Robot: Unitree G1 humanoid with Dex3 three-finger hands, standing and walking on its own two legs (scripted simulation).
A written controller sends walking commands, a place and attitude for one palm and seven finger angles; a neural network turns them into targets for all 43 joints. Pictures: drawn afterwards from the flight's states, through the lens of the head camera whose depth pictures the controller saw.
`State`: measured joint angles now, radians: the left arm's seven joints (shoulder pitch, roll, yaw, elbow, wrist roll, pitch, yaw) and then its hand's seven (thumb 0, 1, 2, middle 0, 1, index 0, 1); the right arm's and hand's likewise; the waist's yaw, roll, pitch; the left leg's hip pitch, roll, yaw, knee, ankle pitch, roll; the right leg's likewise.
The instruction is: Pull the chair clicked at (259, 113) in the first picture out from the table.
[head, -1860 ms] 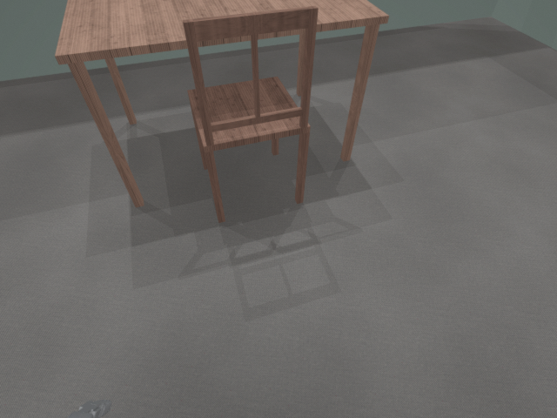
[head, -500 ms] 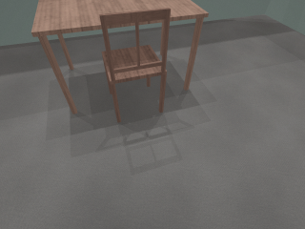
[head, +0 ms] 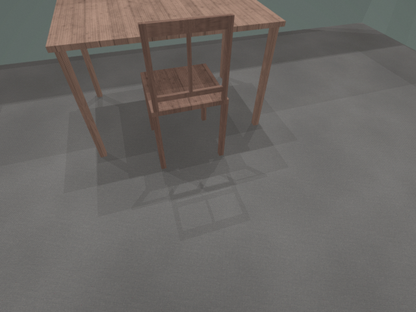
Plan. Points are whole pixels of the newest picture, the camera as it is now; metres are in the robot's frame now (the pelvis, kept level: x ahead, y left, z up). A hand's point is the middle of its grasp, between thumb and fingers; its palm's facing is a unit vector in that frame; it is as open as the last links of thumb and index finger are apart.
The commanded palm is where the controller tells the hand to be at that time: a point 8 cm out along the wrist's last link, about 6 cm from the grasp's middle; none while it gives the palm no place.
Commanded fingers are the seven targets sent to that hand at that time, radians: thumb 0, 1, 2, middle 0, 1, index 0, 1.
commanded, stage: walk to a spot facing it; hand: left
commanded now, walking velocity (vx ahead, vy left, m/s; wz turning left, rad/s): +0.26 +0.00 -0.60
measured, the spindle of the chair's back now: (189, 64) +1.14 +0.15 -0.10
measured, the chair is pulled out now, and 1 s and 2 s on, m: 0.00 0.00 0.00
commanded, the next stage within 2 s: none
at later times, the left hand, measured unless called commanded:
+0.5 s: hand out of the picture +0.04 +0.15 -0.17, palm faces -0.12 -0.98 -0.16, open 7.4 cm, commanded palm none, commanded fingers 0.00 0.90 0.90 -0.20 -0.30 -0.20 -0.30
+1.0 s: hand (169, 193) +0.47 +0.14 -0.16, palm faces -0.48 -0.85 -0.22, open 7.4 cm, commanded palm none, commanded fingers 0.00 0.90 0.90 -0.20 -0.30 -0.20 -0.30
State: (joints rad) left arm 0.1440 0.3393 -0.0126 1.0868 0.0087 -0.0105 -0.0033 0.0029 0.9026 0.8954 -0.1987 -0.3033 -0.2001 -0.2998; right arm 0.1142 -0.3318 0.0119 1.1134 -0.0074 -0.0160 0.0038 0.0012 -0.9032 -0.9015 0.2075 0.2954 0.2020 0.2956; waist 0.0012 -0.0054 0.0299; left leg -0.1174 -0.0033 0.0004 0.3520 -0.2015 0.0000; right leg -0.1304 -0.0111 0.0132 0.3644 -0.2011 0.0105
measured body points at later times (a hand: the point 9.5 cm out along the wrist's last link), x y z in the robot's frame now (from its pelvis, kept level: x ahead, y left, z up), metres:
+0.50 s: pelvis +0.08 -0.02 +0.00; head +0.10 -0.03 +0.44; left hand +0.05 +0.20 -0.15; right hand +0.10 -0.28 -0.15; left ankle +0.13 +0.10 -0.68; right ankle +0.01 -0.12 -0.75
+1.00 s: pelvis +0.27 +0.01 +0.00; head +0.30 +0.02 +0.44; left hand +0.49 +0.19 -0.15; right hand +0.14 -0.21 -0.14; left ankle +0.27 +0.10 -0.75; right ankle +0.25 -0.14 -0.66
